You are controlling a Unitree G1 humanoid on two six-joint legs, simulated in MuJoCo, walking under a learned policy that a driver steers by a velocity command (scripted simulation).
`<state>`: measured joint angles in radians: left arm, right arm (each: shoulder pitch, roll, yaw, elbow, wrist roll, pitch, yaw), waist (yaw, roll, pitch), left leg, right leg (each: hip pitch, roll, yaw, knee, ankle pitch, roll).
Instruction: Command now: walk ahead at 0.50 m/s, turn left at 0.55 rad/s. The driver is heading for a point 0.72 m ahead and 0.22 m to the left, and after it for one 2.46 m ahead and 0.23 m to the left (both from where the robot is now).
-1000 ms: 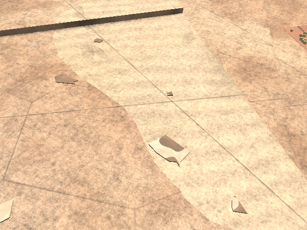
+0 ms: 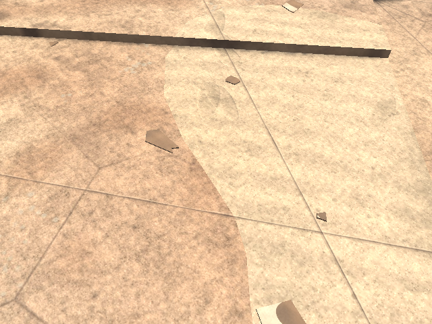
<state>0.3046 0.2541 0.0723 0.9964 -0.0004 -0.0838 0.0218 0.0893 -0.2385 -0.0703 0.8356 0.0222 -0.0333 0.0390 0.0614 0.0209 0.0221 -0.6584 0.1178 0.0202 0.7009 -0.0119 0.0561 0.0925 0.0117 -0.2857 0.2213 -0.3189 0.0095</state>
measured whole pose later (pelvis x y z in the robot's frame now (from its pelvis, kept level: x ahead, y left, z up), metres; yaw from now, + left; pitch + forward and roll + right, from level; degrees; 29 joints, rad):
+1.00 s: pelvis +0.46 +0.08 +0.01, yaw +36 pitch +2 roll -2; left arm 0.13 0.31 0.08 0.81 -0.01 -0.01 0.01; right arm 0.14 -0.30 -0.08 0.60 0.02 0.06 0.01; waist 0.03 0.01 0.07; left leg -0.47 0.06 0.02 0.70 -0.25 -0.01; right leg -0.21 -0.07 -0.22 0.41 -0.21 0.00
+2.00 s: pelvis +0.51 +0.10 +0.00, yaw +33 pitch +2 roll +1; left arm 0.13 0.32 0.08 0.71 -0.02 0.06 -0.01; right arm 0.20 -0.28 -0.08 0.71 -0.01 0.00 -0.06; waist -0.01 -0.01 0.05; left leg -0.27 0.06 0.12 0.53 -0.28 -0.01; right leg -0.49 -0.02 -0.01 1.00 -0.49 0.04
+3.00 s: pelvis +0.53 +0.06 +0.00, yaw -3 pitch +1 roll +0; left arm 0.17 0.31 0.08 0.57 -0.02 0.07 -0.02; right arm 0.14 -0.30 -0.08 0.71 0.02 0.01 -0.02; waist -0.01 0.01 0.07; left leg -0.23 0.10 0.11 0.51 -0.30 -0.04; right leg -0.34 -0.02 -0.02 0.63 -0.30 0.04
